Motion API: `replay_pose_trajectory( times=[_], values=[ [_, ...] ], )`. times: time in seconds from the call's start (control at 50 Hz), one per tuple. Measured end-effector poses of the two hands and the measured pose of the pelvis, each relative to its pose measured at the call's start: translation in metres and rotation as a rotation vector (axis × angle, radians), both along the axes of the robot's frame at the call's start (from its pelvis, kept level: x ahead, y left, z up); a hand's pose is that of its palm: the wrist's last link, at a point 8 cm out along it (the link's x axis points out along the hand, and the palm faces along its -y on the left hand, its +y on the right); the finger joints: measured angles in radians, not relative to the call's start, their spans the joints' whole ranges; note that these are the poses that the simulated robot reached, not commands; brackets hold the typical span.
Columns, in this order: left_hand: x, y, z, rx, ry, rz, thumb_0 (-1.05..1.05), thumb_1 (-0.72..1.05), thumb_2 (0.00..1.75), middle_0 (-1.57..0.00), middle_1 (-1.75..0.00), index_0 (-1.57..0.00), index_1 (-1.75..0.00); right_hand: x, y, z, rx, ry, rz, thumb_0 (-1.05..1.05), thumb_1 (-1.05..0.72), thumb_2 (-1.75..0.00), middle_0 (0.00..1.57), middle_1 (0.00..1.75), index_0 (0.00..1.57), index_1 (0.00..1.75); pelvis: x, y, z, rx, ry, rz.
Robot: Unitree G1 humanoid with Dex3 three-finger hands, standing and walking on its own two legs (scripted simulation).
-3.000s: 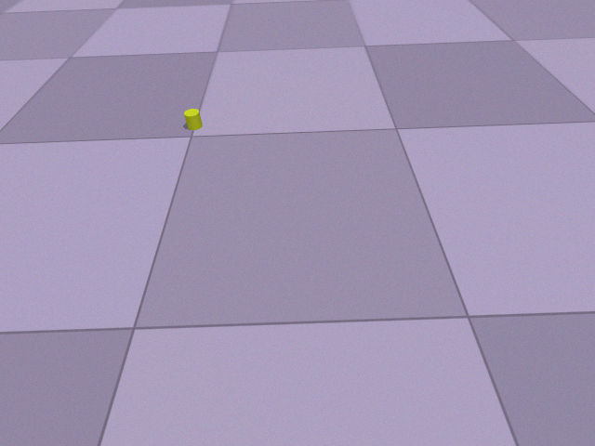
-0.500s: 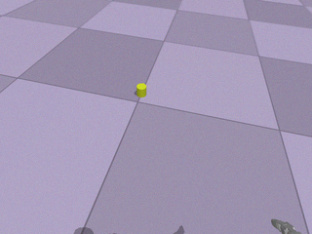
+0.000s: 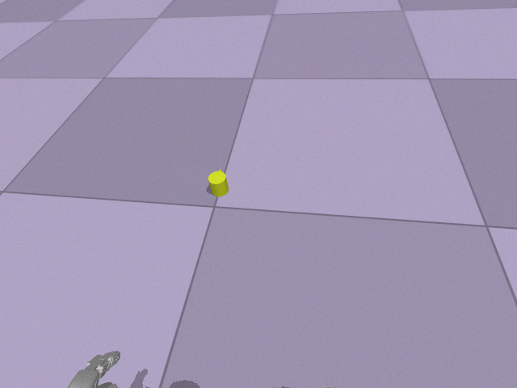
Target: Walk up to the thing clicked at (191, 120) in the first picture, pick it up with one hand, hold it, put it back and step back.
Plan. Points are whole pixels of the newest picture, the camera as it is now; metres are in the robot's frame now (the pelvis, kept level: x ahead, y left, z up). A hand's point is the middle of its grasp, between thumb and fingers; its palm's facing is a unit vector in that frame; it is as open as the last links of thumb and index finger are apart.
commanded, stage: walk up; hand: left
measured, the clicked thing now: (219, 181) +1.19 +0.26 -0.71
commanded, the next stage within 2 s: none
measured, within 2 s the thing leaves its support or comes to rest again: neither
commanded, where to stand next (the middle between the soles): +0.80 +0.01 m, yaw +1 degrees
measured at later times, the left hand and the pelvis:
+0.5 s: hand (116, 362) +0.22 +0.30 -0.16, palm faces +0.03 -0.94 -0.35, open 7.4 cm; pelvis +0.22 +0.03 +0.00, yaw +2 degrees
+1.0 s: hand (162, 223) +0.50 +0.25 -0.11, palm faces +0.01 -0.91 -0.42, open 7.4 cm; pelvis +0.42 -0.03 +0.00, yaw +1 degrees
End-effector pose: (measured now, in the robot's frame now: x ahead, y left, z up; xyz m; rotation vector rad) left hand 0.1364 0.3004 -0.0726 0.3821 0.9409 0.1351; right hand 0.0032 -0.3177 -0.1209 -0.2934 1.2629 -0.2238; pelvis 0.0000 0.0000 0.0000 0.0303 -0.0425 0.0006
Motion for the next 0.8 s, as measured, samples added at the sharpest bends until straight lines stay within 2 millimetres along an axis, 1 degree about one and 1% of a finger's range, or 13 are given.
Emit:
replay_pose_trajectory(
  times=[0.06,0.14,0.18,0.26,0.32,0.38,0.44,0.48,0.54,0.58,0.64,0.72,0.8],
  values=[
    [0.008,-0.009,0.010,-0.007,-0.002,0.038,0.01,0.91,0.89,-0.20,-0.30,-0.20,-0.30,0.053,-0.004,0.011,0.014,-0.061,0.031,0.01,-0.91,-0.90,0.21,0.30,0.20,0.30,0.026,-0.006,0.012,0.008,-0.011,-0.001],
    [0.007,-0.010,0.011,0.003,0.058,0.073,0.00,0.90,0.89,-0.20,-0.30,-0.20,-0.30,0.116,-0.010,0.024,0.015,-0.148,0.065,0.01,-0.91,-0.90,0.21,0.30,0.20,0.30,0.058,-0.011,0.019,-0.007,-0.016,-0.013],
    [0.006,-0.006,0.009,0.007,0.096,0.087,0.01,0.90,0.89,-0.20,-0.30,-0.20,-0.30,0.142,-0.012,0.029,0.010,-0.166,0.074,0.01,-0.91,-0.90,0.21,0.30,0.20,0.30,0.074,-0.011,0.020,-0.020,-0.016,-0.010],
    [0.009,0.005,0.002,0.011,0.154,0.127,0.01,0.90,0.89,-0.20,-0.30,-0.20,-0.30,0.185,-0.012,0.034,-0.002,-0.145,0.102,0.00,-0.91,-0.90,0.21,0.30,0.20,0.30,0.108,-0.009,0.019,-0.046,-0.005,0.008],
    [0.017,0.016,-0.007,0.009,0.191,0.160,0.01,0.90,0.89,-0.20,-0.30,-0.20,-0.30,0.219,-0.005,0.035,-0.012,-0.121,0.137,0.00,-0.91,-0.90,0.21,0.30,0.20,0.30,0.136,-0.005,0.015,-0.061,0.003,0.019],
    [0.029,0.029,-0.022,0.001,0.230,0.190,0.01,0.90,0.89,-0.20,-0.30,-0.20,-0.30,0.260,0.007,0.034,-0.026,-0.116,0.165,0.01,-0.91,-0.90,0.21,0.30,0.20,0.30,0.167,0.003,0.007,-0.073,0.008,0.032],
    [0.048,0.041,-0.040,-0.009,0.275,0.209,0.01,0.90,0.89,-0.20,-0.30,-0.20,-0.30,0.303,0.023,0.033,-0.043,-0.141,0.186,0.01,-0.91,-0.90,0.21,0.30,0.20,0.30,0.200,0.014,-0.002,-0.044,0.011,0.037],
    [0.066,0.043,-0.045,-0.021,0.299,0.214,0.01,0.90,0.89,-0.20,-0.30,-0.20,-0.30,0.328,0.033,0.036,-0.051,-0.183,0.202,0.01,-0.91,-0.90,0.21,0.30,0.20,0.30,0.216,0.022,-0.003,-0.035,0.008,0.028],
    [0.102,0.041,-0.042,-0.037,0.305,0.171,0.01,0.91,0.89,-0.20,-0.30,-0.20,-0.30,0.349,0.042,0.045,-0.045,-0.237,0.162,0.01,-0.91,-0.90,0.21,0.30,0.20,0.30,0.239,0.029,0.005,-0.054,-0.003,0.028],
    [0.130,0.041,-0.037,-0.047,0.273,0.148,0.01,0.91,0.89,-0.20,-0.30,-0.20,-0.30,0.356,0.046,0.052,-0.043,-0.240,0.141,0.00,-0.91,-0.90,0.21,0.30,0.20,0.30,0.254,0.029,0.011,-0.050,-0.010,0.027],
    [0.170,0.042,-0.030,-0.054,0.218,0.126,0.01,0.91,0.89,-0.20,-0.30,-0.20,-0.30,0.363,0.044,0.055,-0.042,-0.219,0.124,0.00,-0.91,-0.90,0.21,0.30,0.21,0.30,0.277,0.028,0.016,-0.038,-0.016,0.026],
    [0.215,0.040,-0.021,-0.042,0.190,0.102,0.01,0.91,0.89,-0.20,-0.30,-0.20,-0.30,0.371,0.033,0.053,-0.039,-0.188,0.101,0.00,-0.90,-0.90,0.21,0.30,0.21,0.30,0.307,0.022,0.017,-0.019,-0.021,0.012],
    [0.259,0.031,-0.014,-0.018,0.190,0.081,0.01,0.91,0.89,-0.20,-0.30,-0.20,-0.30,0.384,0.014,0.042,-0.031,-0.155,0.069,0.01,-0.90,-0.90,0.21,0.30,0.21,0.30,0.340,0.012,0.015,0.001,-0.016,0.001]
  ],
)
